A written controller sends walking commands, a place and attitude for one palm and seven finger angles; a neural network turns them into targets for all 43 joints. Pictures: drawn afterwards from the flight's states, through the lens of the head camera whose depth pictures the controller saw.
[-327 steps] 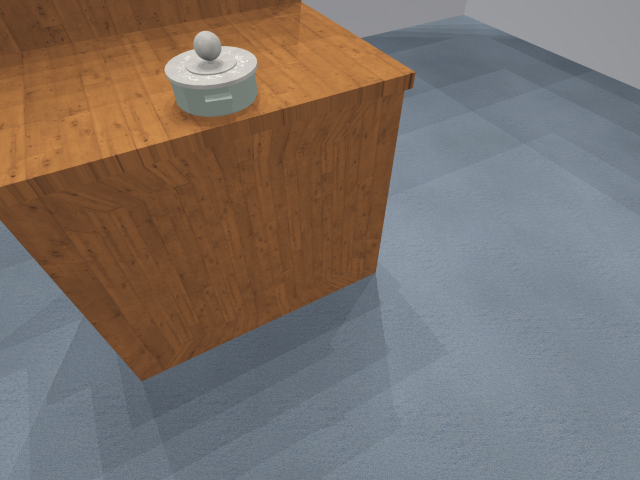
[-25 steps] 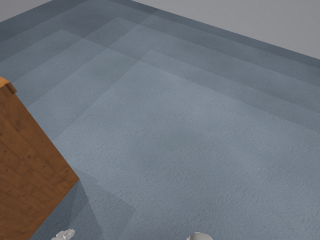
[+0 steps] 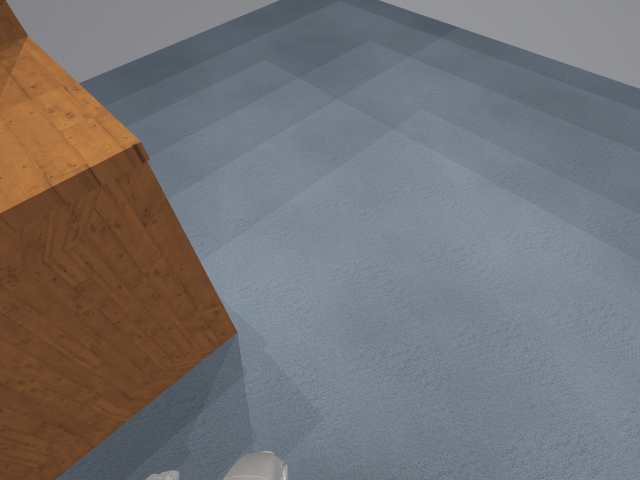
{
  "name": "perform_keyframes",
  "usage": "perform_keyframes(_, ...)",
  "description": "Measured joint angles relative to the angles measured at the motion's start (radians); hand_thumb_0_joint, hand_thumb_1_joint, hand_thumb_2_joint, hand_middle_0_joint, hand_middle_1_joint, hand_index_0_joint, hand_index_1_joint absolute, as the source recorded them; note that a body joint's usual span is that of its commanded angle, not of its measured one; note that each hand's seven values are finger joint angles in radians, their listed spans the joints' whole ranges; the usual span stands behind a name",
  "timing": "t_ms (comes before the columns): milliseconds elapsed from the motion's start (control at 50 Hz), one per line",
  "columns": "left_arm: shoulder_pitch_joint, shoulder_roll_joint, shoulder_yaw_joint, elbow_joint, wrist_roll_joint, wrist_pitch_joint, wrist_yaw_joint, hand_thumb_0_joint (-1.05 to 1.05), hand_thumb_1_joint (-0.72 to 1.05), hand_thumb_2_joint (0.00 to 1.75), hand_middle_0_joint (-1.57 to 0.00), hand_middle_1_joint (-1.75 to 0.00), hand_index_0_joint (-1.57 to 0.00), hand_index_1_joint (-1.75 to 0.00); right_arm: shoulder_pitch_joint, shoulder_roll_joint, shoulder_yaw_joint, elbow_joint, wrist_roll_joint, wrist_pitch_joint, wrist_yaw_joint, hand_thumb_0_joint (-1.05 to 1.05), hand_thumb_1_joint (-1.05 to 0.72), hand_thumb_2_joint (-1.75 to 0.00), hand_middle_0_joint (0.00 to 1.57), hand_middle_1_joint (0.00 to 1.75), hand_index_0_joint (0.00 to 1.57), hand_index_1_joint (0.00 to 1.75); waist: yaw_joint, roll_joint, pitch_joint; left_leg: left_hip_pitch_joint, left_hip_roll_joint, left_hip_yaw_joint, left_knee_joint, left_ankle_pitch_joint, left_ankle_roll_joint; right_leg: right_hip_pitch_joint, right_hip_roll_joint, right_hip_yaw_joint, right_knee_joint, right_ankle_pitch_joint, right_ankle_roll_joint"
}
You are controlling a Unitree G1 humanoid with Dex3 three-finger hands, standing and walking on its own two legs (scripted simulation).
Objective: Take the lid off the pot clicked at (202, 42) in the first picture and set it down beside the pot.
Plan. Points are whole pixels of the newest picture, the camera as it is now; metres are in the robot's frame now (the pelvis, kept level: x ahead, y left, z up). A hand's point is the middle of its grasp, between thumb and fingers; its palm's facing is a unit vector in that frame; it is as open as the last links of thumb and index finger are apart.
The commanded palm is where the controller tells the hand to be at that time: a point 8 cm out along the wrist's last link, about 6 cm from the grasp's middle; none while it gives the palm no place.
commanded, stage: turn to face it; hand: left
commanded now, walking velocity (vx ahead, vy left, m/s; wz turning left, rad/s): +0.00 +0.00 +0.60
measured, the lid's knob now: out of the picture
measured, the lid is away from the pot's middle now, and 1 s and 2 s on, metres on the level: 0.00 0.00 0.00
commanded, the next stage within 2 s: take the last steps up to it in 1.06 s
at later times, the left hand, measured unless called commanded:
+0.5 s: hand out of the picture +0.05 +0.29 -0.16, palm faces +0.30 -0.92 -0.26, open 7.4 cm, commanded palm none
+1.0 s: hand out of the picture -0.01 +0.20 -0.14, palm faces +0.54 -0.79 -0.28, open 7.4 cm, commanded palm none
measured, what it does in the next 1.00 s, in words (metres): steps on the spot, turning left: left foot, then right foot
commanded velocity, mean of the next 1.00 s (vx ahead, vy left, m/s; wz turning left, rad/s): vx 0.00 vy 0.00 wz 0.52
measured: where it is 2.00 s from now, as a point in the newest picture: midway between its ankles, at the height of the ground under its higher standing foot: outside the picture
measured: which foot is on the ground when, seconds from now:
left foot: up 0.00-0.14, down 0.16-0.70, up 0.72-1.00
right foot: down 0.00-0.16, up 0.18-0.70, down 0.72-1.00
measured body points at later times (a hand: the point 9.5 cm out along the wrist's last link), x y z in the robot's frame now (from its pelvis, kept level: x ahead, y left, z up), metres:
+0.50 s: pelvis +0.01 +0.05 +0.00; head +0.04 +0.07 +0.45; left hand +0.04 +0.34 -0.14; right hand +0.16 -0.17 -0.13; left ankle +0.01 +0.13 -0.74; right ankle +0.05 -0.12 -0.67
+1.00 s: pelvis +0.04 -0.01 +0.00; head +0.08 -0.02 +0.45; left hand -0.04 +0.24 -0.12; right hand +0.23 -0.20 -0.16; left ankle -0.07 +0.13 -0.67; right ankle +0.07 -0.10 -0.74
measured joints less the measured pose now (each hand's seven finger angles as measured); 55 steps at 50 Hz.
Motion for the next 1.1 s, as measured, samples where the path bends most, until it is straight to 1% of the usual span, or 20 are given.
perform_keyframes(60,0.025,0.015,0.005,0.013,0.003,0.006,-0.002,0.00,0.90,0.90,-0.21,-0.30,-0.20,-0.30,-0.037,0.003,0.008,-0.009,0.002,-0.002,0.003,0.01,-0.91,-0.90,0.20,0.29,0.19,0.30,0.020,-0.016,0.013,0.042,0.008,0.030,-0.126,-0.003,0.008,0.001,-0.018,-0.031,0.021,-0.016,0.013)
perform_keyframes(120,0.048,0.038,0.018,0.028,0.005,0.015,-0.004,0.00,0.90,0.90,-0.21,-0.30,-0.20,-0.30,-0.070,0.009,0.017,-0.027,0.005,-0.014,0.004,0.01,-0.91,-0.90,0.20,0.29,0.19,0.30,0.040,-0.036,0.020,0.100,0.002,0.065,-0.264,0.004,0.025,-0.008,-0.039,-0.063,0.064,-0.044,0.033)
perform_keyframes(160,0.068,0.059,0.027,0.036,0.000,0.021,-0.006,0.00,0.90,0.90,-0.21,-0.30,-0.20,-0.30,-0.078,0.010,0.023,-0.048,0.003,-0.031,0.006,0.01,-0.91,-0.90,0.20,0.29,0.19,0.30,0.046,-0.050,0.012,0.164,-0.010,0.088,-0.410,0.097,0.041,-0.032,-0.060,-0.082,0.133,-0.080,0.051)
perform_keyframes(180,0.070,0.072,0.034,0.043,-0.005,0.027,-0.007,0.00,0.90,0.90,-0.21,-0.30,-0.20,-0.30,-0.083,0.014,0.024,-0.056,0.001,-0.044,0.005,0.01,-0.91,-0.90,0.20,0.29,0.19,0.30,0.047,-0.066,0.012,0.164,-0.025,0.090,-0.422,0.115,0.074,-0.066,-0.075,-0.062,0.214,-0.101,0.059)
perform_keyframes(200,0.063,0.084,0.040,0.053,-0.008,0.039,-0.006,0.00,0.91,0.90,-0.21,-0.30,-0.20,-0.30,-0.088,0.020,0.026,-0.062,0.003,-0.055,0.003,0.01,-0.91,-0.90,0.20,0.29,0.19,0.30,0.050,-0.080,0.015,0.153,-0.037,0.086,-0.399,0.102,0.103,-0.110,-0.070,-0.011,0.317,-0.160,0.068)
perform_keyframes(240,0.053,0.097,0.048,0.064,-0.008,0.062,-0.001,0.00,0.91,0.90,-0.21,-0.30,-0.20,-0.30,-0.086,0.028,0.035,-0.070,0.005,-0.065,-0.002,0.01,-0.91,-0.90,0.20,0.29,0.20,0.30,0.058,-0.085,0.013,0.155,-0.043,0.075,-0.392,0.080,0.136,-0.191,-0.036,0.067,0.499,-0.228,0.076)
perform_keyframes(280,0.037,0.099,0.052,0.071,-0.007,0.069,-0.001,0.00,0.91,0.90,-0.20,-0.30,-0.20,-0.30,-0.075,0.034,0.040,-0.073,0.003,-0.066,-0.014,0.01,-0.91,-0.90,0.20,0.29,0.20,0.30,0.054,-0.076,0.003,0.172,-0.047,0.054,-0.433,0.095,0.141,-0.253,-0.012,0.107,0.606,-0.189,0.084)
perform_keyframes(340,0.010,0.096,0.052,0.060,-0.005,0.061,-0.010,0.00,0.91,0.90,-0.20,-0.29,-0.19,-0.30,-0.056,0.043,0.047,-0.066,0.002,-0.065,-0.023,0.01,-0.91,-0.90,0.20,0.30,0.20,0.30,0.048,-0.064,-0.008,0.206,-0.062,0.022,-0.514,0.143,0.145,-0.313,0.001,0.149,0.654,-0.089,0.094)
perform_keyframes(420,-0.022,0.090,0.048,0.036,-0.004,0.051,-0.011,0.00,0.91,0.90,-0.20,-0.29,-0.19,-0.30,-0.023,0.057,0.053,-0.053,0.004,-0.064,-0.024,0.01,-0.90,-0.90,0.20,0.30,0.20,0.30,0.037,-0.053,-0.024,0.233,-0.082,-0.020,-0.587,0.188,0.151,-0.338,0.010,0.186,0.610,-0.023,0.105)
perform_keyframes(560,-0.078,0.072,0.039,0.010,-0.010,0.052,-0.005,0.00,0.91,0.90,-0.20,-0.29,-0.20,-0.30,0.038,0.075,0.048,-0.029,-0.002,-0.055,-0.022,0.01,-0.90,-0.90,0.20,0.30,0.20,0.30,0.001,-0.030,-0.041,0.227,-0.110,-0.099,-0.602,0.207,0.140,-0.291,0.047,0.210,0.435,-0.058,0.107)
perform_keyframes(640,-0.105,0.054,0.029,-0.010,-0.016,0.046,-0.002,0.00,0.91,0.90,-0.20,-0.30,-0.20,-0.30,0.066,0.067,0.038,-0.016,-0.006,-0.044,-0.024,0.01,-0.90,-0.90,0.20,0.30,0.20,0.30,-0.022,-0.004,-0.040,0.201,-0.121,-0.148,-0.575,0.201,0.119,-0.233,0.084,0.209,0.296,-0.080,0.092)
perform_keyframes(700,-0.106,0.042,0.019,-0.031,-0.021,0.026,-0.002,0.00,0.91,0.90,-0.20,-0.30,-0.20,-0.30,0.085,0.055,0.028,-0.007,-0.002,-0.035,-0.024,0.01,-0.90,-0.90,0.20,0.30,0.20,0.30,-0.027,0.012,-0.047,0.166,-0.136,-0.183,-0.524,0.182,0.095,-0.139,0.106,0.201,0.089,0.010,0.078)
perform_keyframes(720,-0.103,0.038,0.017,-0.035,-0.018,0.016,0.000,0.00,0.91,0.90,-0.20,-0.30,-0.20,-0.30,0.089,0.049,0.023,-0.004,0.003,-0.032,-0.023,0.01,-0.90,-0.90,0.20,0.30,0.20,0.30,-0.024,0.019,-0.049,0.143,-0.136,-0.185,-0.480,0.150,0.089,-0.118,0.107,0.193,0.040,0.036,0.053)
perform_keyframes(760,-0.096,0.019,0.005,-0.035,-0.012,0.010,0.002,0.00,0.91,0.90,-0.20,-0.30,-0.20,-0.30,0.088,0.032,0.009,0.005,0.003,-0.022,-0.025,0.01,-0.90,-0.90,0.20,0.30,0.20,0.30,-0.029,0.045,-0.043,0.078,-0.130,-0.163,-0.292,-0.002,0.069,-0.112,0.106,0.158,0.059,0.026,0.004)
perform_keyframes(780,-0.088,0.010,0.001,-0.034,-0.011,0.010,0.003,0.00,0.91,0.90,-0.21,-0.30,-0.20,-0.30,0.090,0.024,0.004,0.007,0.000,-0.017,-0.024,0.01,-0.90,-0.90,0.20,0.30,0.20,0.30,-0.031,0.050,-0.045,0.045,-0.128,-0.143,-0.186,-0.034,0.063,-0.102,0.098,0.141,0.055,0.020,-0.009)
perform_keyframes(840,-0.058,-0.008,-0.001,-0.023,-0.011,0.010,0.004,0.00,0.91,0.90,-0.21,-0.30,-0.20,-0.30,0.085,0.006,-0.005,0.013,-0.006,-0.009,-0.015,0.01,-0.91,-0.90,0.20,0.30,0.20,0.30,-0.028,0.048,-0.045,-0.014,-0.093,-0.082,0.044,-0.012,0.043,-0.062,0.073,0.109,0.018,0.026,-0.019)
perform_keyframes(880,-0.040,-0.012,-0.001,-0.012,-0.009,0.006,0.004,0.00,0.91,0.90,-0.21,-0.30,-0.20,-0.30,0.077,0.000,-0.006,0.012,-0.006,-0.009,-0.011,0.01,-0.91,-0.90,0.20,0.29,0.20,0.30,-0.025,0.037,-0.041,-0.023,-0.065,-0.062,0.098,0.011,0.031,-0.042,0.057,0.090,-0.002,0.033,-0.019)
perform_keyframes(920,-0.023,-0.015,-0.001,-0.002,-0.006,0.004,0.003,0.00,0.91,0.90,-0.21,-0.30,-0.20,-0.30,0.066,0.000,-0.004,0.011,-0.005,-0.008,-0.009,0.01,-0.91,-0.90,0.20,0.29,0.20,0.30,-0.020,0.023,-0.035,-0.012,-0.043,-0.052,0.084,0.016,0.023,-0.030,0.042,0.072,-0.012,0.034,-0.018)
perform_keyframes(980,0.002,-0.013,0.000,0.013,-0.001,0.002,-0.001,0.00,0.91,0.90,-0.21,-0.30,-0.20,-0.30,0.039,0.002,0.002,0.011,-0.002,-0.004,-0.010,0.01,-0.91,-0.90,0.20,0.29,0.19,0.30,-0.003,0.004,-0.025,0.024,-0.021,-0.040,0.001,-0.003,0.019,-0.023,0.023,0.047,-0.016,0.032,-0.015)
perform_keyframes(1100,0.046,0.015,0.014,0.052,0.007,0.010,-0.005,0.00,0.90,0.90,-0.21,-0.30,-0.20,-0.30,-0.035,0.018,0.024,-0.002,0.006,-0.020,-0.015,0.01,-0.91,-0.90,0.20,0.29,0.19,0.30,0.042,-0.033,-0.003,0.147,-0.022,0.010,-0.284,-0.023,0.035,-0.042,-0.005,0.005,0.023,0.011,0.006)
